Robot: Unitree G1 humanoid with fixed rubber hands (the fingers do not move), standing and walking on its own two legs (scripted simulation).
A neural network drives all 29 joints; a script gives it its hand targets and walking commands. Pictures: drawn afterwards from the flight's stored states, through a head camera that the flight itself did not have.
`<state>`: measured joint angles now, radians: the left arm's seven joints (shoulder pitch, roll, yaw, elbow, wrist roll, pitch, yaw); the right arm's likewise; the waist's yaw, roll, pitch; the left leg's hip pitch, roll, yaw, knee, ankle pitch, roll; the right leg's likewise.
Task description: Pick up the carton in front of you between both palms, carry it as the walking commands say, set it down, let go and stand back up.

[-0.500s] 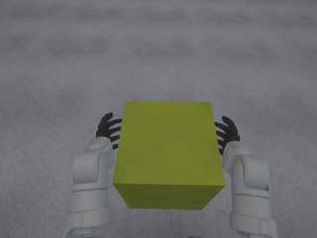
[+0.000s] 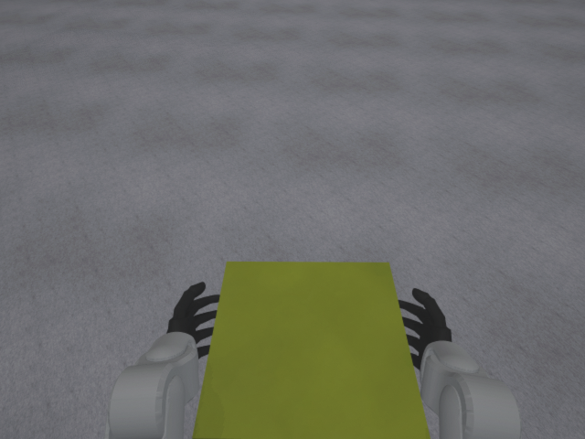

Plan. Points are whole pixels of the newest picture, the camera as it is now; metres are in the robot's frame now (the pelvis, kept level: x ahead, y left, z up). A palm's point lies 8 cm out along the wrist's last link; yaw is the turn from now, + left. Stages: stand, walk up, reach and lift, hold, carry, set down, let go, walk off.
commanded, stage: carry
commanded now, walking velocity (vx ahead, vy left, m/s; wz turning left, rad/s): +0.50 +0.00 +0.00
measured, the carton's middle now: (306, 380) +0.22 +0.00 -0.01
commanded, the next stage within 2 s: none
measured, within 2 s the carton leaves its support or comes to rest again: neither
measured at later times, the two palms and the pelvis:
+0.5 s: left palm (222, 182) +0.54 +0.16 +0.07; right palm (388, 191) +0.52 -0.14 +0.08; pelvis +0.28 +0.03 -0.01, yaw -4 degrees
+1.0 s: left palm (241, 146) +0.64 +0.14 +0.08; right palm (392, 151) +0.63 -0.16 +0.08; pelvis +0.40 -0.01 -0.01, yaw -2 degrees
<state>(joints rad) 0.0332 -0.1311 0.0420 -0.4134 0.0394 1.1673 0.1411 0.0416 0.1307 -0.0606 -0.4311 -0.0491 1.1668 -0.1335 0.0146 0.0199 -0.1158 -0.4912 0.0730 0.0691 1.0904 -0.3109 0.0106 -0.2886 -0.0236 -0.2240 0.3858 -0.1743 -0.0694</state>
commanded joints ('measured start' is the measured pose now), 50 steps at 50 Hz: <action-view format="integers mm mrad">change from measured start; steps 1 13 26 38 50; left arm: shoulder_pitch -448 -392 -406 -392 -463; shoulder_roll -888 -652 -876 -698 -799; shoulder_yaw -652 -592 -655 -564 -625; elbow -201 -187 -219 -95 -186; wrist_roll -290 -242 -261 -227 -278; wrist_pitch -47 14 -14 52 25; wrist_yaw -161 -93 -133 -106 -118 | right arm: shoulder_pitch -448 -391 -420 -416 -459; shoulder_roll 897 658 873 687 786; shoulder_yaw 689 614 669 593 631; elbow -158 -148 -204 -83 -156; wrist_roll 280 253 306 243 277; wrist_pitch -47 20 -21 57 25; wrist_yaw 141 83 147 105 110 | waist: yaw -9 -4 -16 -18 -16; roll -144 -163 103 -73 -34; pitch -173 -89 -337 -213 -289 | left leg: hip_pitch -128 111 391 299 356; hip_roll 54 -74 207 92 88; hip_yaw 13 213 10 59 48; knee -207 -638 -796 -557 -518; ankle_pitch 109 332 375 503 573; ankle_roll -22 13 100 -27 -15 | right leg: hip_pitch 239 320 102 133 154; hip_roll -276 -170 -41 -162 -140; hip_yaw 254 28 103 170 153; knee -284 37 80 101 153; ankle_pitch -76 645 -84 602 557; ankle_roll -76 9 90 73 64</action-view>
